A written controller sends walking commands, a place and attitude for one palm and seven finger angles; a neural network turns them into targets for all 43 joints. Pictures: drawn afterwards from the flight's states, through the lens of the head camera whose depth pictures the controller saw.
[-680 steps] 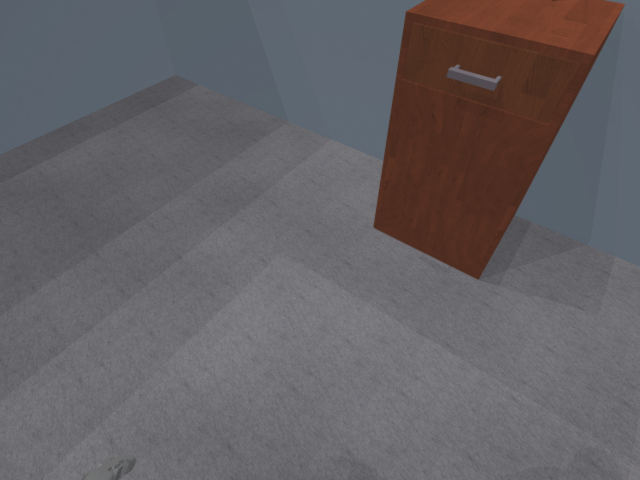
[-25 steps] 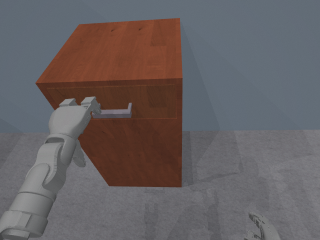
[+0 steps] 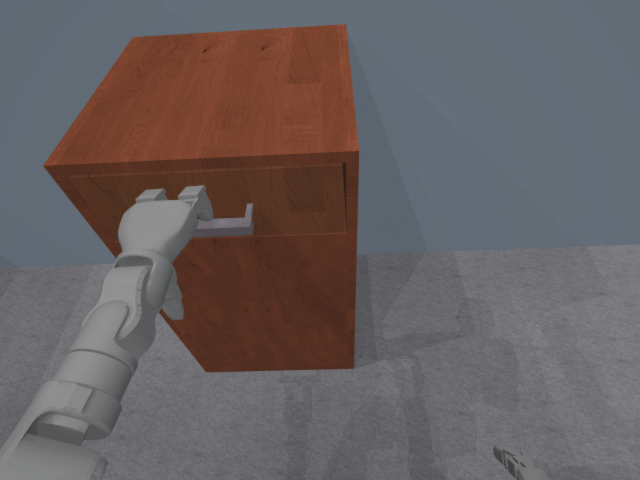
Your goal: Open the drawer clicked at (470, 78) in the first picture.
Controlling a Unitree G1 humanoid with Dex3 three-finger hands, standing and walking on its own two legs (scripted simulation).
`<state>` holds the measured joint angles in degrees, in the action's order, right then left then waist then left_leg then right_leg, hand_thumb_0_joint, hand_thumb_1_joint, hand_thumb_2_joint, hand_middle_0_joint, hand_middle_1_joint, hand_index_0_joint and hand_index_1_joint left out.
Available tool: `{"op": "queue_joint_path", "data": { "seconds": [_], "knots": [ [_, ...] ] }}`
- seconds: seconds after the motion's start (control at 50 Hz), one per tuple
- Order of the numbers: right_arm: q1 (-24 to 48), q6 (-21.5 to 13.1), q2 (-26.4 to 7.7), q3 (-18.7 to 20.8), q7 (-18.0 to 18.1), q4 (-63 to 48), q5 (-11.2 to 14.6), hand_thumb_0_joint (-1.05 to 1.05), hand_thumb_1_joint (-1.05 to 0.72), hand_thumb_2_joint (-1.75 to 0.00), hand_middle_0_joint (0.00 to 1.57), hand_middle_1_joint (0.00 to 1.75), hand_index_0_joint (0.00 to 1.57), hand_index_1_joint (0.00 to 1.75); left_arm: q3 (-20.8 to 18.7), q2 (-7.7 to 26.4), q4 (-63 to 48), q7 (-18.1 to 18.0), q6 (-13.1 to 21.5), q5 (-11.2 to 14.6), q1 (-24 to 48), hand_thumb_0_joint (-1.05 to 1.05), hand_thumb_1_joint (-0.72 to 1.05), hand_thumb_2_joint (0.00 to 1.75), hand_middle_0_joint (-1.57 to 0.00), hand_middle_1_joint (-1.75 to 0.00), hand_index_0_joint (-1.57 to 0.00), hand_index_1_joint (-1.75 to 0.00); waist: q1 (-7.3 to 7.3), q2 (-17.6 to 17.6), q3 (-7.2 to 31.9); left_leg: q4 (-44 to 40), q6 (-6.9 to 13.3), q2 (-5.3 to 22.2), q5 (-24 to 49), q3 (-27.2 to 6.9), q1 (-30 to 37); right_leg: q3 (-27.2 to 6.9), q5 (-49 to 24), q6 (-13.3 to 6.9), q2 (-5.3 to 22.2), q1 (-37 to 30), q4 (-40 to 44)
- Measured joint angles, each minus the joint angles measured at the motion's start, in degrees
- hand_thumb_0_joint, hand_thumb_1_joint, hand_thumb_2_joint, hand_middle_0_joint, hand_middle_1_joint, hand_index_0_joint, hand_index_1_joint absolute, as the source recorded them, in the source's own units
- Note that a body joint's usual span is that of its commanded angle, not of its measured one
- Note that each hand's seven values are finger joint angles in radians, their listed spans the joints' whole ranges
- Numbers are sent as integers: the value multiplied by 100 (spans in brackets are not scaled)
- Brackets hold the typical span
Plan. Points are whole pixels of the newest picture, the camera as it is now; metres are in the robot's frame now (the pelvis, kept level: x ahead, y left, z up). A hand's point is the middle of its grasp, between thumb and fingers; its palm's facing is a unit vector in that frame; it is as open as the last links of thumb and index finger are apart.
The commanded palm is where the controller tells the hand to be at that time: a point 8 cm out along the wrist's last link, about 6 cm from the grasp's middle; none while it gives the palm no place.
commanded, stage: move the hooked fingers above the handle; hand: left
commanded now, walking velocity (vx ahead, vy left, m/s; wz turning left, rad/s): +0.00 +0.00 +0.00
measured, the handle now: (214, 219) +0.50 +0.23 +0.00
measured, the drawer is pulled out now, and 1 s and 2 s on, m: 0.00 0.00 0.00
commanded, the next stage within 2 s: none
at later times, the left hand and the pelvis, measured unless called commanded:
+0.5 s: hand (204, 230) +0.43 +0.21 +0.06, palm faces -0.07 -0.02 -1.00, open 13.8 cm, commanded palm +0.42 +0.22 +0.12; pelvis +0.00 -0.01 -0.01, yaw +0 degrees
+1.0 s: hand (189, 227) +0.44 +0.23 +0.06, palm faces -0.06 +0.00 -1.00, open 13.8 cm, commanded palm +0.42 +0.23 +0.12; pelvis +0.00 -0.01 -0.01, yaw -1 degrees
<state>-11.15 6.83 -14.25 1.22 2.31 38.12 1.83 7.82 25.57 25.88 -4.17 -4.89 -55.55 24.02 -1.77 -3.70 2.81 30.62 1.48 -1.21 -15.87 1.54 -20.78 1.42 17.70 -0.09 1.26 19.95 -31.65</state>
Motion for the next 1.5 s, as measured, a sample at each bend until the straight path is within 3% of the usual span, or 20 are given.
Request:
{"op": "queue_joint_path", "data": {
  "seconds": [0.14, 0.24, 0.34, 0.46, 0.54, 0.64, 0.82, 0.94, 1.06, 1.22, 1.36, 1.5],
  "knots": [
    [-67, -60, -22, 69, 31, 63, -31, 1, -90, -90, 20, 30, 20, 30, 8, -100, 448, -271, 547, -157, 480, 0, -49, 30, -32, -120, -32, -120, 68, 51, 36, 199, -14, 21, -82, -4, -228, 4, 68, -18, -17, 220, -175],
    [-161, -33, -23, 87, -7, 106, -29, 1, -90, -90, 20, 30, 20, 30, -230, -56, 1043, -550, 421, -271, 812, 0, -49, 30, -32, -120, -32, -120, 147, 53, 109, 245, -36, 63, -94, 48, -390, -50, 72, -40, -57, 419, -249],
    [-334, 15, -55, 113, -12, 133, -11, 1, -90, -90, 20, 30, 20, 30, -275, 81, 1583, -471, 233, -281, 1019, 0, -49, 30, -32, -120, -32, -120, 219, 18, 141, 255, -54, 96, -93, 44, -485, -47, 66, -60, -90, 514, -254],
    [-540, 9, -102, 196, 40, 201, -20, 1, -90, -89, 20, 30, 20, 30, -201, 83, 1740, -333, 621, -206, 1118, 0, -49, 30, -32, -120, -32, -120, 287, 14, 168, 337, -70, 113, -132, -17, -567, 14, 99, -77, -107, 554, -286],
    [-544, -15, -114, 191, 54, 223, -26, 1, -90, -89, 20, 30, 20, 30, -304, 115, 2021, -521, 889, -339, 1354, 0, -49, 30, -32, -120, -32, -120, 402, 75, 172, 451, -85, 133, -165, -24, -737, 21, 129, -96, -125, 723, -394],
    [-581, -31, -118, 223, 21, 193, -64, 1, -90, -90, 20, 30, 20, 30, -663, 247, 2292, -851, 960, -462, 1557, 0, -49, 30, -34, -121, -32, -120, 498, 88, 234, 534, -96, 183, -187, 41, -956, -45, 114, -107, -173, 970, -468],
    [-664, 74, -117, 199, -21, 199, -11, 1, -90, -90, 20, 30, 20, 30, -770, 276, 2618, -801, 618, -416, 1445, 0, -49, 30, -35, -123, -33, -121, 498, -8, 328, 423, -74, 202, -166, 128, -850, -134, 61, -80, -194, 898, -360],
    [-698, 6, -72, 213, 32, 150, 4, 1, -90, -89, 20, 30, 20, 30, -595, 423, 2498, -588, 786, -388, 1395, 0, -49, 30, -33, -121, -32, -121, 440, 50, 268, 426, -61, 174, -144, 47, -834, -54, 44, -73, -167, 821, -309],
    [-622, -36, -107, 260, 13, 207, -33, 1, -90, -89, 20, 30, 20, 30, -360, 233, 2216, -695, 1082, -368, 1458, 0, -49, 30, -33, -121, -32, -120, 376, 84, 270, 545, -26, 124, -189, -15, -897, 9, 81, -38, -117, 826, -363],
    [-464, -13, -70, 185, -62, 130, -56, 1, -90, -89, 20, 30, 20, 30, -580, 182, 2495, -993, 784, -495, 1623, 0, -49, 30, -33, -121, -32, -120, 450, 86, 319, 581, 17, 118, -217, 100, -973, -108, 79, 5, -108, 952, -422],
    [-586, 64, -31, 187, -97, 101, -39, 1, -90, -89, 20, 30, 20, 30, -516, 132, 2261, -755, 559, -370, 1365, 0, -49, 30, -34, -122, -32, -120, 385, 1, 379, 486, 41, 106, -208, 145, -840, -154, 56, 36, -98, 832, -327],
    [-596, 72, -12, 155, -47, 142, -29, 1, -90, -89, 21, 30, 20, 30, -433, 125, 2097, -639, 721, -366, 1175, 0, -49, 30, -33, -121, -32, -120, 344, 56, 304, 467, 36, 91, -201, 95, -722, -103, 72, 26, -84, 696, -311]
  ]
}}
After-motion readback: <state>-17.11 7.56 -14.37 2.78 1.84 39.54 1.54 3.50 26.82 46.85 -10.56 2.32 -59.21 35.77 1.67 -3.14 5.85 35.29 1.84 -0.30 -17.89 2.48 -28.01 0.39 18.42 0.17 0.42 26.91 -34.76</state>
